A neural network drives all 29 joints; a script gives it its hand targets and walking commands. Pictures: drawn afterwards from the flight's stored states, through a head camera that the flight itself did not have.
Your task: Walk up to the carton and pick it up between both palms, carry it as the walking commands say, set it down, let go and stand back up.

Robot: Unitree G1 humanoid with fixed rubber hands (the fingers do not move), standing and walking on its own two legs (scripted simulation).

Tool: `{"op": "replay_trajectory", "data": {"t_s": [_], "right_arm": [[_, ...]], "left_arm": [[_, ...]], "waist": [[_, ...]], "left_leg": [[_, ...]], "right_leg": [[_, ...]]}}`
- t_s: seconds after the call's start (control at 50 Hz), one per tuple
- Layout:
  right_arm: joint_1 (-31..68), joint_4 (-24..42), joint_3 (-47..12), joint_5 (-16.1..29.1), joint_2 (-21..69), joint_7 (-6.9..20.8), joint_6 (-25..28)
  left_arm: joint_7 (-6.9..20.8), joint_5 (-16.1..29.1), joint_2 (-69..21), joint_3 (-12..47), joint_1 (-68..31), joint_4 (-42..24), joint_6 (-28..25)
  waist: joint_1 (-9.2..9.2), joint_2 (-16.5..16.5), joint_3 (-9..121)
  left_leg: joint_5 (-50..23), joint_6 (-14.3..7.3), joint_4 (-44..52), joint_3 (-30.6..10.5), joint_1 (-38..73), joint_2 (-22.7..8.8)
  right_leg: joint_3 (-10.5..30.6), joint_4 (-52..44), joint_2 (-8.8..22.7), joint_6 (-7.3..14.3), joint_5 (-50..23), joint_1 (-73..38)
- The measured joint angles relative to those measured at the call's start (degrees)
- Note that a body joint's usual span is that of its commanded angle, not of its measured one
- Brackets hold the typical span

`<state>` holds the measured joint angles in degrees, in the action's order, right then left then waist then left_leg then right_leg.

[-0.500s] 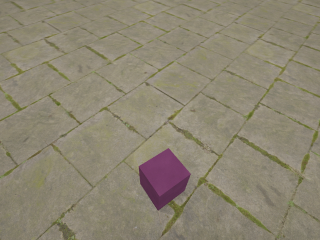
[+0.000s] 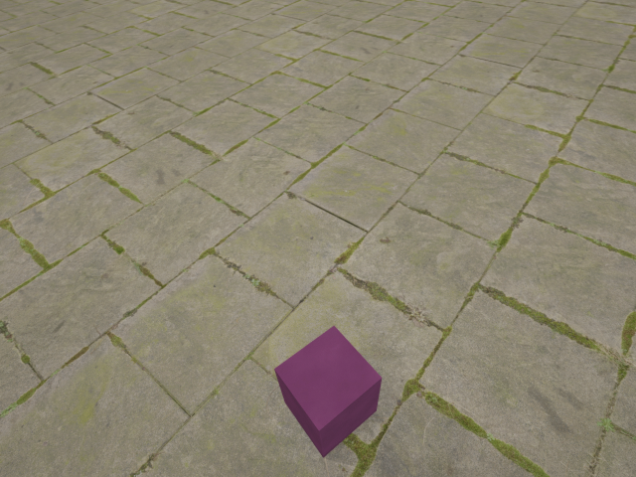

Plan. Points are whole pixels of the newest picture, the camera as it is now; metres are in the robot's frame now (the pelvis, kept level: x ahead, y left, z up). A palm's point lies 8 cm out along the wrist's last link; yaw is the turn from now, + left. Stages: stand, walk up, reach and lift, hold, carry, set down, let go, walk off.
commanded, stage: walk up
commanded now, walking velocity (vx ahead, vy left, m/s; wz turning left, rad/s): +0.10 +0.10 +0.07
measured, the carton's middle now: (328, 391) +0.49 +0.03 -0.65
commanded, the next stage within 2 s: none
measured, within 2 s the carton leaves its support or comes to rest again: neither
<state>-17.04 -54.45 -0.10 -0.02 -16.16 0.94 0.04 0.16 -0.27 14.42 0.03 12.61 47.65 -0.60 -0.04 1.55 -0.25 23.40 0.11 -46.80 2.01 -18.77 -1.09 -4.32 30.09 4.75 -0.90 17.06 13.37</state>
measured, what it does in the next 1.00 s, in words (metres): steps on the spot: left foot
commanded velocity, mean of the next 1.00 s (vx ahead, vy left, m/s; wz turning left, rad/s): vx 0.00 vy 0.04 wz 0.06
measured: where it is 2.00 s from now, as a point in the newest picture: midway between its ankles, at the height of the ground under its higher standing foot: outside the picture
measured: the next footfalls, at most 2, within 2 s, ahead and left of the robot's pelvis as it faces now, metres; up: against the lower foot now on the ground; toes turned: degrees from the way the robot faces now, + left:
left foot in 0.20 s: +0.04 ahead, +0.14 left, +0.00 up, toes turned +5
right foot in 1.50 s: +0.00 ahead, -0.09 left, +0.00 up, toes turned -3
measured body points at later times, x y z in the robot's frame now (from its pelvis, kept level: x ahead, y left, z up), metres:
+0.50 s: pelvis +0.01 +0.02 +0.00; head +0.03 +0.03 +0.45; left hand +0.10 +0.28 -0.14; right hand +0.07 -0.24 -0.14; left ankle +0.03 +0.14 -0.74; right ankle -0.03 -0.11 -0.74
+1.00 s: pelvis +0.00 +0.04 +0.00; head +0.02 +0.04 +0.45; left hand +0.08 +0.30 -0.14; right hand +0.07 -0.23 -0.14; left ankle +0.01 +0.14 -0.73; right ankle -0.02 -0.11 -0.74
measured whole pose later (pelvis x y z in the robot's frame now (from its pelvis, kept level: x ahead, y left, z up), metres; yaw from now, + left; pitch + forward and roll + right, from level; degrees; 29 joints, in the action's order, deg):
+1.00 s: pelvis +0.00 +0.04 +0.00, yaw +1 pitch +1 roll -1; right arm -13.9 -54.4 -0.1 0.0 -15.3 0.7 -1.5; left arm -1.0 -0.3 14.8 0.1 13.5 48.3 2.2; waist -1.8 -0.4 -0.3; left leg 15.9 -1.0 -35.9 2.0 -19.9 -0.5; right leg -6.9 28.3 5.0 -2.2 17.2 12.0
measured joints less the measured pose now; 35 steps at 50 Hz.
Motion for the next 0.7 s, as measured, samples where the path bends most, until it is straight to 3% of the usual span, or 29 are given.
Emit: {"op": "replay_trajectory", "data": {"t_s": [0.06,0.16,0.22,0.3,0.4,0.5,0.7], "right_arm": [[1.45,0.06,0.03,0.0,-0.02,0.64,-0.65],[3.06,0.07,0.04,0.0,-0.04,0.3,-1.24],[3.13,0.06,0.02,0.0,0.15,-0.11,-1.16],[3.13,0.06,0.04,0.0,0.79,-0.4,-0.8],[3.13,0.07,0.03,0.0,0.8,-1.19,-0.26],[3.13,0.04,0.03,0.0,0.81,-1.26,-0.32],[3.13,0.05,0.03,0.0,0.8,-0.36,-1.19]], "left_arm": [[-0.31,0.0,0.07,0.02,0.32,0.02,0.31],[-0.7,0.0,0.04,0.02,0.31,0.15,0.8],[-0.72,0.0,-0.02,0.02,0.33,0.19,2.05],[-0.72,0.0,-0.35,0.03,0.37,0.42,3.43],[-0.72,0.0,-0.45,0.02,0.38,0.58,2.87],[-0.81,0.0,-0.69,0.03,0.38,0.6,2.38],[-1.06,0.0,0.2,0.01,0.39,0.61,3.32]], "waist": [[-1.17,0.23,-0.11],[-1.22,0.03,-0.15],[-0.7,-0.04,-0.19],[-0.64,-1.65,-0.21],[-0.68,-2.78,-0.21],[0.73,-2.37,-0.21],[0.28,-2.64,-0.09]], "left_leg": [[0.07,0.0,-1.4,-1.65,-2.02,-0.02],[0.12,0.01,5.43,-1.38,-1.78,-0.01],[-10.69,-0.02,16.3,-1.42,0.32,-0.17],[-10.09,-0.71,17.04,-1.06,0.51,-0.03],[-10.24,-0.84,17.91,0.53,0.52,0.13],[-10.68,-0.82,17.93,0.47,0.53,0.12],[-10.67,-0.82,17.3,0.44,0.34,0.54]], "right_leg": [[-0.06,-0.47,0.21,0.0,0.27,-0.53],[-0.98,-0.47,0.18,-0.41,0.62,-0.51],[-2.16,-0.08,0.03,-1.61,1.24,-0.59],[-1.89,-0.08,-0.28,-1.71,3.59,-0.6],[-1.76,-1.56,-0.24,-1.7,-0.8,-0.74],[-1.98,-1.84,-0.26,-1.47,0.77,-1.1],[-2.09,-1.84,0.17,-1.11,0.27,-1.29]]}}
